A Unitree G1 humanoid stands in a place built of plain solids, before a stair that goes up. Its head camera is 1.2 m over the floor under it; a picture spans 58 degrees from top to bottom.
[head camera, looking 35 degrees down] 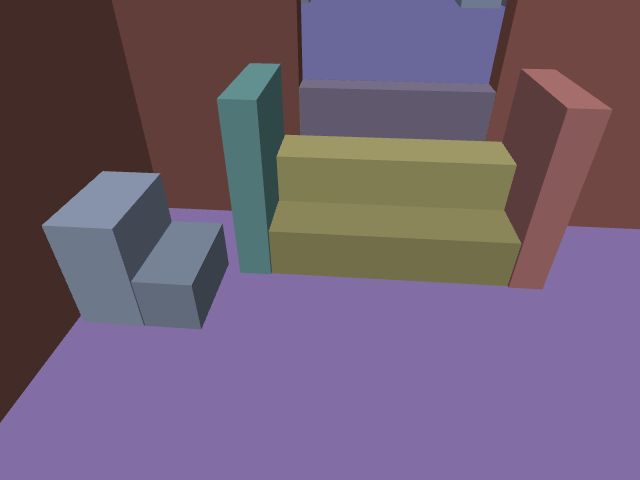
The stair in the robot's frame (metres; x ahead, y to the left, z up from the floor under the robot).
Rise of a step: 0.22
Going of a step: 0.25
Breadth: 1.00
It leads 5 degrees to the right of straight ahead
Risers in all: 3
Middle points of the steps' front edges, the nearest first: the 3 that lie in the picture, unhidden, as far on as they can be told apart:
1.42 -0.29 0.22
1.67 -0.31 0.44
1.92 -0.33 0.66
